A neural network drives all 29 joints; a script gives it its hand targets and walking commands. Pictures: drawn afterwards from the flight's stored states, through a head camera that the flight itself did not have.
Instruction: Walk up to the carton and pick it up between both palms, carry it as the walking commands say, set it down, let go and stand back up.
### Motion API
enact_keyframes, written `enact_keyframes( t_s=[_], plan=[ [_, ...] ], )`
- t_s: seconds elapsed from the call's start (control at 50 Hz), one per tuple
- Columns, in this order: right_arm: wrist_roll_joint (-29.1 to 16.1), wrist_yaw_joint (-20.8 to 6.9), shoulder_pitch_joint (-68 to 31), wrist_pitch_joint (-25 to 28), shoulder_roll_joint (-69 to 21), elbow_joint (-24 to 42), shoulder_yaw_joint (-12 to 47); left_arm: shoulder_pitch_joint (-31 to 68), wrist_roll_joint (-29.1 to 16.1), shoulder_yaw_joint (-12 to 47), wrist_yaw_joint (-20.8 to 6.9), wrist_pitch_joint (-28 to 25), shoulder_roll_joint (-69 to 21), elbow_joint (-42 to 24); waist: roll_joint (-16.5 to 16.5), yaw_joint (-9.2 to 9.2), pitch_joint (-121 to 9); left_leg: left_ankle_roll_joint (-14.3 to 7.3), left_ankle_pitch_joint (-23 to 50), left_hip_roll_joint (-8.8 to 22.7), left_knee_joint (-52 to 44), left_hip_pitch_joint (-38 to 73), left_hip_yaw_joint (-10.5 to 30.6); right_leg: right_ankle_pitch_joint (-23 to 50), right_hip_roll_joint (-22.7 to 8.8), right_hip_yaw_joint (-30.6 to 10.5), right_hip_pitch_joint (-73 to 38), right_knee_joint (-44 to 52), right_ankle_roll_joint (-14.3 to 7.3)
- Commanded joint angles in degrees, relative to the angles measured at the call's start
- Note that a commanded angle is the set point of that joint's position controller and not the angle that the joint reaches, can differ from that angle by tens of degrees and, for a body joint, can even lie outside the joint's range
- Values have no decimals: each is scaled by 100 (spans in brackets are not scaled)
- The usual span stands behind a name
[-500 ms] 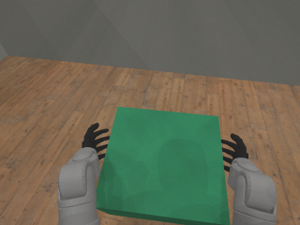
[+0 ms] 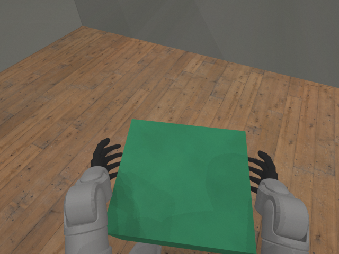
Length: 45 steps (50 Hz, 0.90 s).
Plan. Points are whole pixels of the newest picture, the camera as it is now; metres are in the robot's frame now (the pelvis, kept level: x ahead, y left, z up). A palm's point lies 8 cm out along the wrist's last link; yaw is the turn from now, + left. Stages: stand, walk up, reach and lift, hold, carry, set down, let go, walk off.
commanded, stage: carry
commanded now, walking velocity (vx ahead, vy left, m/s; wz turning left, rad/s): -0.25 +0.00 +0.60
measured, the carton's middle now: (180, 188) +0.30 +0.00 -0.03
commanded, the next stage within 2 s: none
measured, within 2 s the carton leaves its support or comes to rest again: neither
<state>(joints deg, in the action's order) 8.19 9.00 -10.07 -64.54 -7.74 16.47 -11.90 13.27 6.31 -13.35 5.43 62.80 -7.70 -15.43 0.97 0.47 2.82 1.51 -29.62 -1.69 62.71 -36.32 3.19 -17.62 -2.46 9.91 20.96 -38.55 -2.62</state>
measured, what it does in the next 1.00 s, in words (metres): walks backwards, turning left: left foot, then right foot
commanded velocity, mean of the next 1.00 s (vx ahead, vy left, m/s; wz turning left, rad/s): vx -0.19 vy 0.00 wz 0.46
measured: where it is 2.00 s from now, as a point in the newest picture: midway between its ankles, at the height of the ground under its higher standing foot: outside the picture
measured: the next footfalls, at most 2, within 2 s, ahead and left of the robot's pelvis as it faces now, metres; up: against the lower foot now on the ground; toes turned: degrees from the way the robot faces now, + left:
left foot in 0.24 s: -0.10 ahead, +0.21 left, +0.00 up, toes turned +11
right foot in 0.60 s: -0.17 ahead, +0.00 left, +0.00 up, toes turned +13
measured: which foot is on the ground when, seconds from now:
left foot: up 0.00-0.22, down 0.24-0.60, up 0.62-0.98, down 1.00-1.00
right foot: down 0.00-0.22, up 0.24-0.58, down 0.60-1.00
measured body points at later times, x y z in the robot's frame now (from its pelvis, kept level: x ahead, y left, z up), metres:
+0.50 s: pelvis -0.18 +0.08 +0.01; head -0.16 +0.10 +0.46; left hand +0.04 +0.34 +0.07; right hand +0.14 +0.00 +0.06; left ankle -0.14 +0.21 -0.72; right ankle -0.16 -0.02 -0.67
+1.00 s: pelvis -0.37 +0.09 +0.00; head -0.36 +0.08 +0.45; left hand -0.24 +0.40 +0.09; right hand -0.04 +0.11 +0.07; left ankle -0.49 +0.21 -0.72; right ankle -0.21 -0.01 -0.72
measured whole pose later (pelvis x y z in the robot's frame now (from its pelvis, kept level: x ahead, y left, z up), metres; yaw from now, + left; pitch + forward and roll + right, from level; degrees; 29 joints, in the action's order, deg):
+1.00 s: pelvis -0.37 +0.09 +0.00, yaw +36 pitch +0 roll -1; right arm 8.2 9.7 -10.5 -67.8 -7.1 16.6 -10.9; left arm 13.5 6.4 -13.2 5.7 65.0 -7.2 -15.5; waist 2.2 0.9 -1.2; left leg 2.9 -22.4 4.6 38.6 -15.2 3.2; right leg -11.3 -15.0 17.5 22.9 -37.3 2.9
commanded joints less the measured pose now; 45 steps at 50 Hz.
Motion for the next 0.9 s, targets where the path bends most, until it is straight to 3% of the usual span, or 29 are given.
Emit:
enact_keyframes(
  t_s=[0.0, 0.08, 0.12, 0.14, 0.16, 0.2, 0.22, 0.24, 0.28, 0.3, 0.36, 0.38, 0.4, 0.42, 0.46, 0.5, 0.54, 0.56, 0.58, 0.6, 0.62, 0.64, 0.68, 0.72, 0.76, 0.8, 0.82, 0.86, 0.88],
  plan=[
    [-2961, -2106, -3661, -43, -5035, 1139, 4849, 2428, -2436, 4564, -1881, 239, -5201, -334, -559, -107, -2212, 186, -130, 650, 1773, 85, -307, 3542, -2262, -437, -1241, 1235, -740],
    [-3005, -2126, -3874, -157, -4865, 934, 4811, 2306, -2306, 4452, -1908, 300, -4933, -224, -1677, -160, -1787, 180, 173, 806, 551, 854, -779, 1401, -2164, -50, -255, 1308, -240],
    [-2922, -2173, -3539, -247, -4776, 399, 4598, 2189, -2216, 4420, -1889, 396, -4821, 117, -1517, -122, -1774, 92, 272, 776, -381, 1343, -833, 32, -2142, 136, -78, 1487, -29],
    [-2819, -2197, -3266, -299, -4694, -14, 4492, 2268, -2193, 4421, -1892, 395, -4660, 107, -1852, -125, -1601, 142, 177, 669, -661, 1445, -984, -806, -2168, 139, 143, 1595, 64],
    [-2758, -2234, -3150, -322, -4702, -249, 4444, 2524, -2166, 4528, -1859, 405, -4637, 52, -1569, -97, -1399, 169, 97, 732, -1162, 1506, -869, -938, -2174, 118, 207, 1488, 79],
    [-2869, -2296, -3385, -288, -4788, -131, 4328, 2676, -2201, 4718, -1814, 444, -4860, 131, 407, -184, -1461, -43, 424, 652, -3363, 1900, -185, -1078, -1811, 465, 339, -371, 428],
    [-2656, -2303, -2850, -273, -4745, -372, 4204, 2515, -2124, 4741, -1806, 470, -4738, 92, 2061, -131, -784, -515, 1480, 1775, -4716, 1321, 2338, -2360, -1080, 540, 1392, -1677, 756],
    [-2685, -2334, -3060, -245, -4955, -146, 4298, 2827, -2193, 4710, -1841, 443, -5014, 2, 2414, -54, -888, -1048, 4178, 2329, -4730, 1513, 3492, -2712, -222, -194, 2110, -2703, 1070],
    [-2584, -2308, -3104, -157, -4993, 184, 4204, 2987, -2451, 4891, -1902, 328, -5297, -40, 1055, -105, -1611, -847, 3496, 1660, -4198, 1534, 2547, -1987, -140, -756, 1625, -3545, 826],
    [-2682, -2307, -3211, -117, -4970, 365, 4316, 3020, -2603, 5040, -1912, 275, -5350, -208, 967, -111, -1993, -619, 4356, 1353, -3752, 2355, 2096, -1595, -217, -971, 1798, -3314, 765],
    [-2838, -2252, -3219, 1, -5048, 774, 4304, 3161, -2769, 5133, -1846, 216, -5293, -855, 1240, -111, -2507, -614, 5454, 1116, -3404, 2875, 1766, -1259, -39, -1089, 1419, -2686, 727],
    [-2845, -2233, -3125, -16, -5099, 689, 4289, 3151, -2767, 5143, -1785, 251, -5251, -852, 1463, -110, -2725, -660, 5821, 1292, -3485, 3340, 2188, -1284, 155, -1112, 1345, -2344, 694],
    [-2809, -2208, -3147, -53, -4998, 769, 4315, 3072, -2745, 5057, -1765, 266, -5186, -900, 1170, -145, -2632, -823, 6927, 1453, -3436, 3308, 2320, -1381, 261, -978, 1238, -1967, 732],
    [-2778, -2194, -3241, -14, -5022, 828, 4275, 3297, -2826, 5166, -1769, 270, -5320, -917, 1513, -135, -2806, -793, 6830, 1309, -3539, 3360, 2390, -1275, 356, -1050, 1000, -1774, 659],
    [-2808, -2141, -3332, -26, -4984, 967, 4359, 2838, -2729, 4932, -1744, 285, -5303, -614, 1087, -144, -3047, -882, 6526, 1433, -3669, 3492, 2696, -1170, 426, -1172, 633, -1247, 561],
    [-2824, -2091, -3425, -29, -4979, 989, 4402, 2819, -2790, 4897, -1769, 281, -5340, -598, 1549, -168, -3082, -829, 6233, 1244, -3843, 3027, 2537, -973, 584, -915, -225, -317, 492],
    [-2789, -2038, -3307, -18, -4865, 1104, 4566, 2215, -2602, 4666, -1804, 262, -5157, -448, 985, -116, -3238, -577, 5007, 1189, -3922, 2467, 2457, -447, 198, -935, -1452, 1118, 417],
    [-2902, -1987, -3624, -7, -4925, 1354, 4674, 2566, -2720, 4715, -1795, 223, -5268, -715, 1261, -61, -3259, -277, 4237, 852, -3844, 1742, 2086, -89, -5, -753, -2374, 1780, 280],
    [-2844, -1974, -3549, -18, -4942, 1396, 4698, 2565, -2672, 4722, -1819, 215, -5264, -670, 588, -37, -2949, 95, 2872, 358, -3297, 734, 1395, 888, -887, -1112, -3157, 2043, 74],
    [-2667, -1968, -3190, -92, -4732, 1267, 4672, 2167, -2560, 4634, -1874, 305, -5152, -203, -1535, -124, -2527, 181, 102, -261, -1634, -144, 257, 2509, -2571, -2053, -2498, 1830, -390],
    [-2809, -1998, -3989, -84, -4883, 1729, 4768, 2390, -2551, 4630, -1888, 301, -5351, -416, -1815, -117, -2323, 207, -668, 139, -120, -782, -112, 3790, -3221, -1951, -2022, 1653, -673],
    [-2975, -2058, -4111, -56, -5112, 1591, 4799, 2808, -2653, 4767, -1923, 275, -5412, -608, -917, -90, -2461, 150, -539, 378, 917, -551, -18, 4247, -2984, -1438, -1955, 1415, -988],
    [-2992, -2098, -3811, -148, -5108, 1232, 4846, 2489, -2459, 4673, -1897, 333, -5248, -262, -464, -143, -2126, 228, -149, 530, 1685, -163, -93, 3636, -2486, -678, -1342, 1457, -673],
    [-3005, -2053, -3812, -159, -4944, 1271, 4846, 2488, -2534, 4573, -1944, 365, -5108, -327, -959, -135, -1903, 341, 282, 631, 1145, -109, -351, 3246, -1991, -171, -1417, 1158, -384],
    [-3058, -2072, -3720, -201, -4956, 1102, 4809, 2467, -2519, 4481, -1942, 379, -5018, -535, -874, -94, -1923, 338, 418, 689, 722, 8, -563, 2814, -2113, -193, -1312, 1031, -394],
    [-3079, -2082, -4169, -242, -4806, 1108, 4812, 2233, -2393, 4351, -1962, 432, -4917, -42, -1477, -60, -1372, 424, 286, 634, 303, 274, -720, 1340, -1993, -217, -749, 1530, -308],
    [-3117, -2103, -4038, -240, -4917, 1064, 4909, 2410, -2389, 4473, -1954, 419, -4872, -303, -1312, -31, -1478, 354, 147, 629, -203, 445, -838, 545, -2165, -356, -701, 1671, -352],
    [-3016, -2101, -3981, -262, -4919, 835, 4789, 2612, -2525, 4558, -1979, 420, -4951, -221, -1768, -46, -1643, 263, 178, 803, -973, 662, -833, 417, -2290, -309, -892, 1725, -211],
    [-2973, -2107, -3875, -292, -4926, 740, 4651, 2741, -2491, 4570, -1938, 482, -4986, -236, -1332, -38, -1914, 268, 146, 663, -1164, 982, -946, 487, -2261, -177, -872, 1617, -121]
  ],
)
